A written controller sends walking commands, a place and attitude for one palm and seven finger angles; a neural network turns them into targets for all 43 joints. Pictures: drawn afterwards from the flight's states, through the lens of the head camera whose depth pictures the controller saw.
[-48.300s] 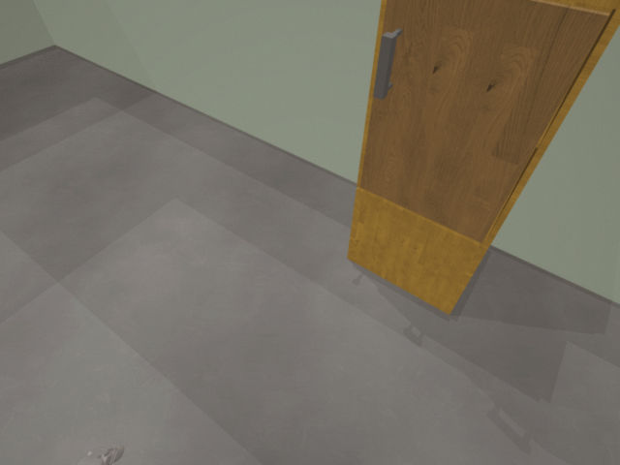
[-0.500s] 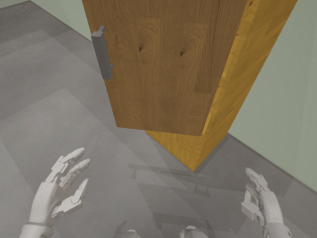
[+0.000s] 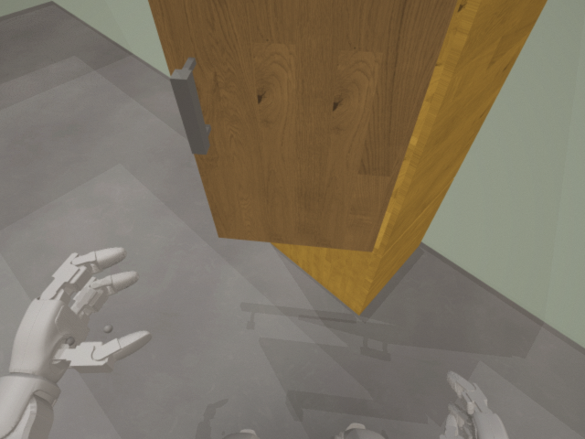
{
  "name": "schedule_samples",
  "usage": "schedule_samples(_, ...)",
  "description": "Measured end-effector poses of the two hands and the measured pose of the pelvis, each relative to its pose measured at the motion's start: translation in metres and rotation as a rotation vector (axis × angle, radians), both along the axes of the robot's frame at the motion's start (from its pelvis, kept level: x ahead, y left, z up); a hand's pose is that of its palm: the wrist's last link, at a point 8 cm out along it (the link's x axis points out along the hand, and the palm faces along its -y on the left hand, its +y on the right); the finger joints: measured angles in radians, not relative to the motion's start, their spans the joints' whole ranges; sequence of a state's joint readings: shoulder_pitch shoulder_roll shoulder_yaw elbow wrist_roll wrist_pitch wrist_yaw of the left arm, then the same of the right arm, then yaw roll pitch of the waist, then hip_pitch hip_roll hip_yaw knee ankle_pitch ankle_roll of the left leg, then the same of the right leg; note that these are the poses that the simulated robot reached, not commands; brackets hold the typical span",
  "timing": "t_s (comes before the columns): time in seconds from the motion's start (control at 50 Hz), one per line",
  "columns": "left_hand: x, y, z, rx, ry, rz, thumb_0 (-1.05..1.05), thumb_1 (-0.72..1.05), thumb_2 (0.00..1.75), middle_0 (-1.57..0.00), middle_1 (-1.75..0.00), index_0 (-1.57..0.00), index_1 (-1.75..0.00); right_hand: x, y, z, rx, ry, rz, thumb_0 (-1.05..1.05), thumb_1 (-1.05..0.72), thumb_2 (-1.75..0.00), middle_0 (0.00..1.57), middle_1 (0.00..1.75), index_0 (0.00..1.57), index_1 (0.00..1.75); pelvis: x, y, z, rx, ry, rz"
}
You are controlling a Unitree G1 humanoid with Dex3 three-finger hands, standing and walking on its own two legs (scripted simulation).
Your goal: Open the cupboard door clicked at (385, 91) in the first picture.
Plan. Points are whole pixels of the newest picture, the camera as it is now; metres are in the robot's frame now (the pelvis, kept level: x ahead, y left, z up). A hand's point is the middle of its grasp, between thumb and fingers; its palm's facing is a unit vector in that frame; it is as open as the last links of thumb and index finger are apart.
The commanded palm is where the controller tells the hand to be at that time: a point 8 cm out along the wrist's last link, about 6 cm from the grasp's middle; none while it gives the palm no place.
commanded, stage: raise the hand with hooked fingers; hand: left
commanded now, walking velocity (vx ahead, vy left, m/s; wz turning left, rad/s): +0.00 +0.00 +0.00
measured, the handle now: (195, 107) +0.58 +0.19 +0.12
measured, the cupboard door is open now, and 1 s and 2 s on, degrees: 37 37 37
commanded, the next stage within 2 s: move the hooked fingers beside the handle in 1.24 s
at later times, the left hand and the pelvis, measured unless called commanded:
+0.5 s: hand (59, 273) +0.28 +0.28 +0.12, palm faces +0.00 -1.00 -0.04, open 13.8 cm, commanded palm +0.25 +0.33 +0.12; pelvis +0.01 +0.02 +0.02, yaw +0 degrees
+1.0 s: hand (53, 235) +0.31 +0.29 +0.15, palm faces -0.01 -1.00 -0.03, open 14.0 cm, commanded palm +0.28 +0.33 +0.15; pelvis +0.01 +0.02 +0.03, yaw +0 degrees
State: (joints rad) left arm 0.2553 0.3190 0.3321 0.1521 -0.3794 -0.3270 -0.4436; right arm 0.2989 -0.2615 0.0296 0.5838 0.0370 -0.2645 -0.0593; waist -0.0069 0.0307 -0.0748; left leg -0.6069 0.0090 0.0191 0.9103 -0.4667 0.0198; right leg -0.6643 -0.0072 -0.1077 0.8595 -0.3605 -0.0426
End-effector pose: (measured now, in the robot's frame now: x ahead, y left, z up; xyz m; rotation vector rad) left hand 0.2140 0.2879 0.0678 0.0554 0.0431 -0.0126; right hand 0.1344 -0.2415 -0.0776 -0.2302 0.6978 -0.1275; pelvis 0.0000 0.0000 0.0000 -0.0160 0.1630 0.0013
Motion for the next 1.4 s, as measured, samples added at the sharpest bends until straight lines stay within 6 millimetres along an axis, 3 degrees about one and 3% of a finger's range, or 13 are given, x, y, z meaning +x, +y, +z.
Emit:
schedule_samples(0.16, 0.009, 0.013, 0.010, -0.005, -0.017, -0.009, 0.00, -0.09, 0.48, -0.28, -0.94, -0.27, -0.94, 0.013, -0.003, 0.021, -0.057, -0.054, 0.007, 0.01, -0.91, -0.90, 0.21, 0.30, 0.20, 0.30, 0.002, 0.009, 0.007, -0.007, -0.034, 0.002)
schedule_samples(0.42, 0.033, 0.041, 0.043, -0.011, -0.042, 0.010, -0.01, -0.39, 0.35, -0.30, -1.13, -0.29, -1.13, 0.042, 0.032, 0.040, -0.013, -0.131, 0.066, 0.01, -0.91, -0.90, 0.21, 0.30, 0.20, 0.30, 0.007, 0.020, 0.019, -0.013, -0.081, 0.006)
schedule_samples(0.58, 0.048, 0.055, 0.061, -0.013, -0.042, 0.013, -0.01, -0.48, 0.31, -0.30, -1.19, -0.30, -1.19, 0.039, 0.039, 0.038, -0.001, -0.094, 0.069, 0.01, -0.90, -0.90, 0.21, 0.30, 0.20, 0.30, 0.010, 0.022, 0.024, -0.014, -0.098, 0.006)
schedule_samples(0.78, 0.069, 0.067, 0.084, -0.016, -0.057, 0.015, -0.01, -0.50, 0.30, -0.31, -1.20, -0.30, -1.20, 0.026, 0.025, 0.037, -0.024, -0.040, 0.033, 0.01, -0.90, -0.90, 0.21, 0.30, 0.20, 0.30, 0.012, 0.021, 0.031, -0.010, -0.108, 0.003)
schedule_samples(0.98, 0.074, 0.055, 0.079, -0.029, -0.036, -0.006, -0.01, -0.50, 0.30, -0.30, -1.20, -0.30, -1.20, 0.021, 0.011, 0.040, -0.030, -0.035, 0.009, 0.01, -0.91, -0.90, 0.21, 0.30, 0.20, 0.30, 0.013, 0.017, 0.033, -0.003, -0.103, -0.008)
schedule_samples(1.4, 0.068, 0.042, 0.080, -0.030, -0.039, 0.015, -0.01, -0.50, 0.30, -0.31, -1.20, -0.30, -1.20, 0.029, 0.005, 0.039, -0.011, -0.062, 0.012, 0.01, -0.91, -0.90, 0.21, 0.30, 0.20, 0.30, 0.010, 0.003, 0.033, 0.005, -0.112, -0.004)
